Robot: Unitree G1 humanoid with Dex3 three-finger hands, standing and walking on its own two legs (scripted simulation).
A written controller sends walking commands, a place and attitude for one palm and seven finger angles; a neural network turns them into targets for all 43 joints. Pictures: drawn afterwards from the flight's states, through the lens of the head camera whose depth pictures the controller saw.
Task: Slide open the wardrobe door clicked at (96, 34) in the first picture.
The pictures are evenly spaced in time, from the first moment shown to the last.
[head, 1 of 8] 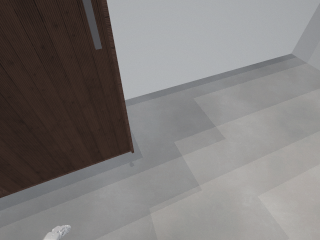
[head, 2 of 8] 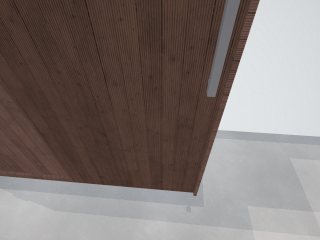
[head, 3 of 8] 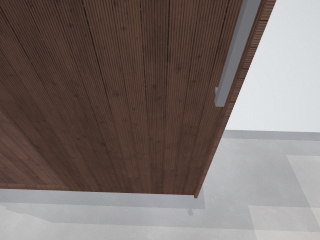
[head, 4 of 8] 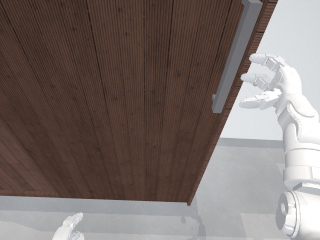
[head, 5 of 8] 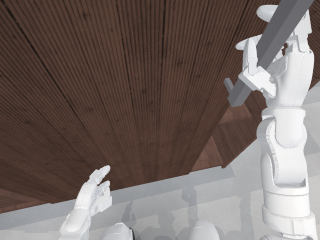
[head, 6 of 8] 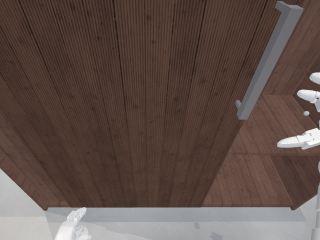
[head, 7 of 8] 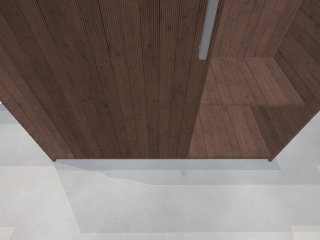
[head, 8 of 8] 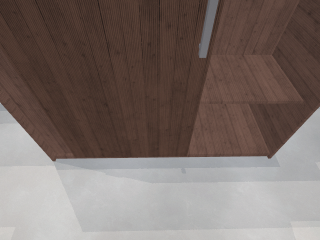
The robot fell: no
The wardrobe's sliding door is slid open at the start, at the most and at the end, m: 0.00 0.61 0.60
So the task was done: yes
